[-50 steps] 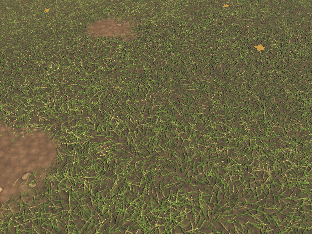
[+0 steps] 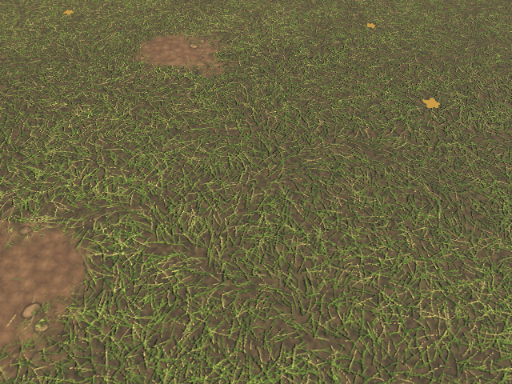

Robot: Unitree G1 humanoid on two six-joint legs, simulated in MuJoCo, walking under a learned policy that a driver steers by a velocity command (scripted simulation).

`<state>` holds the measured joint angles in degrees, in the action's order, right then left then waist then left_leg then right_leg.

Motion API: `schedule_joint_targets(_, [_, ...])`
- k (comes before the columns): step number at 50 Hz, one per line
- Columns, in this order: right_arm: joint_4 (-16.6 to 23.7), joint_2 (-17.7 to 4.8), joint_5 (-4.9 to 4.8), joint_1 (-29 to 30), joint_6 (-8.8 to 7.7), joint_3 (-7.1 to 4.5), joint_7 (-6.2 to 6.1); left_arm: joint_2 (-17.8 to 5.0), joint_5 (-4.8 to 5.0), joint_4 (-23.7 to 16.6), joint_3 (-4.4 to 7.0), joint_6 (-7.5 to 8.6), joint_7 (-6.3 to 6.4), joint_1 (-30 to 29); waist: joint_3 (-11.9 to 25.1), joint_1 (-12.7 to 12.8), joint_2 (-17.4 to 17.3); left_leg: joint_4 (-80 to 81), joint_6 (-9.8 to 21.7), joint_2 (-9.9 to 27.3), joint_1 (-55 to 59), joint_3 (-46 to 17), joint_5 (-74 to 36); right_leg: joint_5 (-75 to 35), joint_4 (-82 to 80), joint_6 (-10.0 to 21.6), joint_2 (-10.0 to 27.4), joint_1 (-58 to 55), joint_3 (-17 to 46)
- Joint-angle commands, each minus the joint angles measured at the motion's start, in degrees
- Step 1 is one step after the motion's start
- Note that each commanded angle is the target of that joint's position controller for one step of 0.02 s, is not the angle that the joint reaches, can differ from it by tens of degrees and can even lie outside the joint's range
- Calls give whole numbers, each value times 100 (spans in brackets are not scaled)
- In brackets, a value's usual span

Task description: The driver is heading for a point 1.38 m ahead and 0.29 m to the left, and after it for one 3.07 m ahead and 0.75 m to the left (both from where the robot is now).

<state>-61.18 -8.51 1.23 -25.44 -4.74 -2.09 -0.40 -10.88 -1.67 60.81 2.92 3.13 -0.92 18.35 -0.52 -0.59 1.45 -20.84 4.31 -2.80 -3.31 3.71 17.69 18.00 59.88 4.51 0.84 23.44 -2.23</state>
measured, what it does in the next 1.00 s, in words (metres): walks ahead: right foot, then left foot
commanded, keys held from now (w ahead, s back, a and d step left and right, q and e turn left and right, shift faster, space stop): w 1.00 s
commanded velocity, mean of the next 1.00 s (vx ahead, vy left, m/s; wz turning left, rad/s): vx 0.48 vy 0.00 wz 0.00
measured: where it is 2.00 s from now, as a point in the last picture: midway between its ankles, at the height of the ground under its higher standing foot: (240, 231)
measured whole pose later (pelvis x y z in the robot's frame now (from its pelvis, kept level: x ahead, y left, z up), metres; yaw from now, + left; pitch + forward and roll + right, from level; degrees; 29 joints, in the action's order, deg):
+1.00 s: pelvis +0.55 +0.04 -0.01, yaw +0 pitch -1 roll +0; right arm -55.9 -11.6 1.1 -11.9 -4.4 -3.7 0.8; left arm -11.3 -1.1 58.3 2.4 4.5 -0.1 19.5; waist -3.7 0.9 1.3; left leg -25.0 5.8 -3.4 -15.3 6.8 9.4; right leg 18.2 67.2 5.2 1.2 21.0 -0.4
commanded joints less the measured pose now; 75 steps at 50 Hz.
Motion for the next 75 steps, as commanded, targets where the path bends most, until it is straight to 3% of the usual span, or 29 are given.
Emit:
schedule_joint_targets(1, [-79,-452,-31,-702,-99,-12,-30,-163,-17,-354,42,11,-72,-223,-723,44,-518,1175,482,1475,767,-1380,-2300,-459,176,-64,186,1800,-30])
schedule_joint_targets(9, [-193,-569,-18,-916,-168,94,-88,-33,84,-1148,-110,-60,-87,-2103,-931,-143,-812,1172,371,1231,269,-535,-4588,-1253,-2173,-5,-210,922,-723])
schedule_joint_targets(12, [-188,-802,-27,-729,-212,47,-125,-380,87,-1039,1,-28,16,-1484,-415,255,-877,235,285,1380,632,-396,-6554,-1079,-2485,334,-522,-161,-745])
schedule_joint_targets(14, [-137,-944,-44,-456,-160,-1,-124,-610,83,-555,152,44,94,9,328,929,-829,-1539,263,1320,536,-323,-6360,-1246,-3092,559,-562,-1654,-548])
schedule_joint_targets(15, [-57,-843,-67,-415,-144,21,-78,-893,-32,-346,261,68,143,764,735,1189,-573,-2918,257,1093,-363,-239,-4786,-690,-3272,732,97,-2825,142])
schedule_joint_targets(16, [104,-184,-105,-748,-117,125,-23,-1352,-154,-330,354,77,127,1115,1294,882,529,-5107,152,259,-1872,-9,-58,-215,-3469,1241,1782,-3936,2497])
schedule_joint_targets(17, [102,-503,-166,-905,-70,-10,13,-1314,28,-335,371,17,53,787,1461,682,592,-6192,178,-156,-2879,-654,917,646,-4498,1772,2199,-3901,4411])
schedule_joint_targets(18, [298,-691,-76,-343,-53,-49,9,-995,132,-475,284,25,35,27,421,387,192,-6039,237,301,-3301,-735,358,1298,-4814,1552,2052,-3002,3612])
schedule_joint_targets(20, [392,-564,-16,139,-51,-72,51,-383,94,-495,108,152,9,-421,-384,96,-340,-5378,213,641,-2916,-691,-163,229,-5166,1175,1563,-1634,2424])
schedule_joint_targets(22, [346,-310,92,-30,87,-51,111,-208,82,-310,14,266,78,-165,-377,-166,-219,-4848,81,794,-2365,-673,-198,-759,-5235,940,1215,-1107,1627])
schedule_joint_targets(25, [526,-352,102,387,211,-86,171,-434,99,-157,17,367,108,293,-468,-206,-14,-4330,-65,867,-2694,-443,-479,-1584,-5330,873,1024,-1153,1080])
schedule_joint_targets(32, [1151,-385,1,2225,231,-47,241,-448,119,-57,-71,340,118,1115,-611,248,179,-2346,-273,777,-3368,26,-1759,-2944,-5314,548,777,-1937,479])
schedule_joint_targets(37, [1414,-428,-11,2921,174,-20,228,-522,49,76,-82,321,187,1508,-642,434,274,-1453,-91,544,-3403,171,-1638,-3699,-4993,633,1025,-2910,428])
schedule_joint_targets(40, [1396,-559,0,2603,100,-81,178,-654,16,66,-48,311,232,1278,-458,141,340,-1077,188,271,-2685,254,-987,-5219,-4329,587,1160,-3183,303])
schedule_joint_targets(42, [950,-753,26,1232,25,-211,86,-766,32,47,-16,271,229,1079,239,-446,289,-565,425,-53,-1107,348,-1015,-5936,-2796,435,1003,-3020,132])
schedule_joint_targets(43, [673,-1019,139,279,-25,-318,28,-696,90,-43,-43,274,212,998,766,-808,149,-497,626,474,356,-175,-1058,-4722,-1541,347,819,-2039,31])
schedule_joint_targets(44, [606,-1675,288,-466,-27,-493,-5,-124,330,-240,-166,272,137,1475,1678,-742,-1009,-356,1368,2313,2229,-2723,-640,-1608,811,59,-3,-29,-359])
schedule_joint_targets(45, [586,-1553,83,-204,63,-488,88,-464,249,-169,-40,254,135,1481,1834,-593,-849,406,1628,2693,2153,-4241,-536,1014,1810,101,-472,819,292])
schedule_joint_targets(47, [746,-935,-51,936,43,-307,147,-504,110,-437,3,259,107,576,226,-184,-283,860,1232,2216,416,-2703,-297,138,1524,147,137,1176,508])
schedule_joint_targets(49, [626,-521,-51,1061,-36,-169,111,-315,-5,-441,9,151,63,529,-240,166,-341,1167,813,1680,-556,-1754,-928,-170,853,80,416,682,467])
schedule_joint_targets(52, [410,-637,-58,600,-157,-159,66,-175,-58,-456,13,-14,-31,523,-248,304,-409,1284,758,1451,-716,-1214,-1806,-408,512,-64,454,597,291])
schedule_joint_targets(55, [334,-789,-61,277,-172,-164,64,-274,-43,-732,32,-80,-66,-238,-432,207,-440,1448,722,1343,-529,-946,-2061,-987,-31,-203,575,1229,142])
schedule_joint_targets(65, [146,-865,-9,-683,-94,-101,-21,-312,58,-1455,-46,15,-56,-2165,-553,-304,-561,935,788,1377,744,-1068,-3433,-1599,-2363,-303,224,1441,-111])
schedule_joint_targets(68, [226,-1017,38,-436,-60,-158,-62,-466,87,-1519,-4,123,-26,-1958,-451,-62,-614,431,703,1470,863,-1212,-4112,-1035,-2814,-151,61,795,-50])
schedule_joint_targets(70, [318,-1094,-2,-134,-47,-194,-27,-676,63,-1149,113,226,70,-663,197,511,-475,-958,497,1141,475,-1009,-4787,-1094,-3423,37,-212,-1012,-169])
schedule_joint_targets(71, [473,-951,-79,-27,-61,-162,0,-1015,-77,-967,226,294,145,276,891,847,-170,-2308,388,835,-496,-842,-3573,-991,-3467,259,537,-2539,539])
schedule_joint_targets(72, [702,-300,-324,-546,-40,-41,0,-1671,-247,-1042,386,281,176,769,1842,690,957,-4368,119,-20,-2415,-306,-269,-688,-3642,812,2326,-4314,2835])
schedule_joint_targets(73, [694,-747,-209,-562,15,-159,-32,-1465,-94,-1098,363,164,135,457,1944,557,858,-5148,188,-66,-3039,-642,1182,-359,-4263,1009,2559,-3973,3950])
schedule_joint_targets(75, [776,-764,-69,77,93,-213,18,-642,4,-1234,148,158,104,-459,355,232,37,-5097,185,525,-3222,-727,364,206,-4680,698,2067,-2273,2371])
Keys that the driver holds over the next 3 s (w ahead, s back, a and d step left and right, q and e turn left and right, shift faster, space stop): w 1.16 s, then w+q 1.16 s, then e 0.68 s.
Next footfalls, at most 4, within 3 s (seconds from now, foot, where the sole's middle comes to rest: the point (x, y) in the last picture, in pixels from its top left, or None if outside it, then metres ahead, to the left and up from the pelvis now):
0.30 right None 0.32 -0.07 -0.78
0.86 left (218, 341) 0.63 0.10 -0.78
1.42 right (277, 249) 0.94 -0.07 -0.78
1.96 left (199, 201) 1.13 0.18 -0.78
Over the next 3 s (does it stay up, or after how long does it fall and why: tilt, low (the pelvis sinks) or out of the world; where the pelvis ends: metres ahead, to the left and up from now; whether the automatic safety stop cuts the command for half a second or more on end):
stays up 1.31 0.25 0.00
